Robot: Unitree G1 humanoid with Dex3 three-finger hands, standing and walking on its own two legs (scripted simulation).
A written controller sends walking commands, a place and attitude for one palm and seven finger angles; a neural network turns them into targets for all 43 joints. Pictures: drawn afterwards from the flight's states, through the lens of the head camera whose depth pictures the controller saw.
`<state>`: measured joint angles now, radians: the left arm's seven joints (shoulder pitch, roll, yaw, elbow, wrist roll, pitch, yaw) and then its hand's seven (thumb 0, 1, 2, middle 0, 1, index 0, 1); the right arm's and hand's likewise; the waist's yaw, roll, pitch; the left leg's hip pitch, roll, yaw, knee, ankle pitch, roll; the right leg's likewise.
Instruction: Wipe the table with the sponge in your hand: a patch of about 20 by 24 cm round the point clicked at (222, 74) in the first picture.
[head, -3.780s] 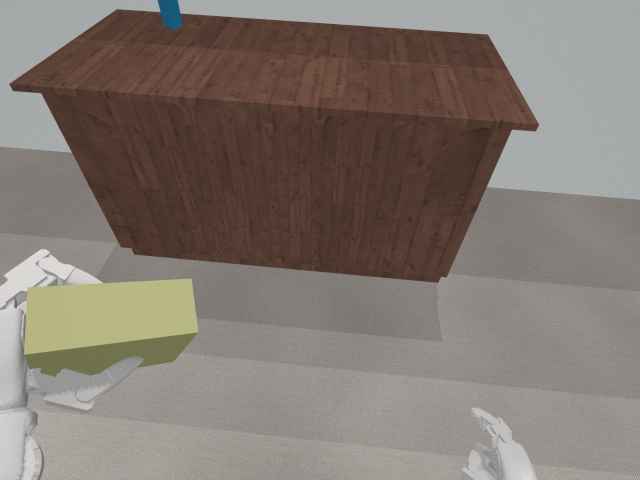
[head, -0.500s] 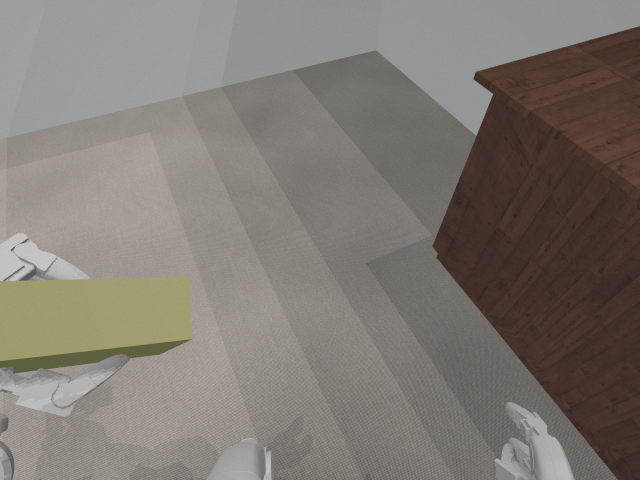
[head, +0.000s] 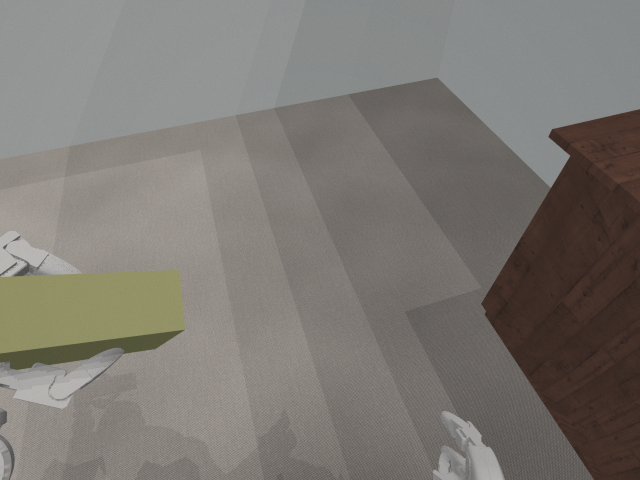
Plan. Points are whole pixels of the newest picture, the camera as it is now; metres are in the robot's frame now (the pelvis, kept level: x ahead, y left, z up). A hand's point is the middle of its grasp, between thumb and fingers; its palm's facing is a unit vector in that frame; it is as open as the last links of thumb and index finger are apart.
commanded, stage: walk to a spot facing it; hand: left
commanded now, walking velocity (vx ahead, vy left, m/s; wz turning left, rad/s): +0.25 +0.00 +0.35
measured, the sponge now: (118, 318) +0.22 +0.21 +0.16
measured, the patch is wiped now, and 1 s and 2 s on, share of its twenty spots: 0.00 0.00 0.00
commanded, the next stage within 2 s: turn to face it in 0.12 s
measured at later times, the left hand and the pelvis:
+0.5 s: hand (112, 225) +0.32 +0.26 +0.17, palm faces +0.50 -0.77 -0.39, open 9.7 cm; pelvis +0.10 -0.01 -0.01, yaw +2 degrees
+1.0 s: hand (273, 201) +0.36 +0.09 +0.18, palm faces +0.16 -0.84 -0.52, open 9.7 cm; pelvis +0.09 -0.08 +0.00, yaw -14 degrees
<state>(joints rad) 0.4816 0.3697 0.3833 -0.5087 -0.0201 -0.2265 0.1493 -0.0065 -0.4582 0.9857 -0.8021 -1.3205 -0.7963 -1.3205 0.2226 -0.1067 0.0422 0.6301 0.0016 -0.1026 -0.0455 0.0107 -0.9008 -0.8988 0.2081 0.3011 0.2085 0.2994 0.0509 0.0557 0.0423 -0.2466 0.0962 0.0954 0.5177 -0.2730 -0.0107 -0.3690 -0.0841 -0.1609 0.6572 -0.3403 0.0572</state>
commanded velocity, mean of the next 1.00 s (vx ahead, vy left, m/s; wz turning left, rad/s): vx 0.04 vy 0.00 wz -0.38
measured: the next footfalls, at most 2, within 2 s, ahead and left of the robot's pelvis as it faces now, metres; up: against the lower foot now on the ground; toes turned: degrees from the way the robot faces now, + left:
right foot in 0.04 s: +0.09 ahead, -0.13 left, +0.00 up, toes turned -9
left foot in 0.36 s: +0.18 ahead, +0.13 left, +0.00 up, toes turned +15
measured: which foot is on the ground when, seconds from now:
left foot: down 0.00-0.04, up 0.06-0.34, down 0.36-0.72, up 0.74-1.00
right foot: up 0.00-0.02, down 0.04-0.36, up 0.38-0.70, down 0.72-1.00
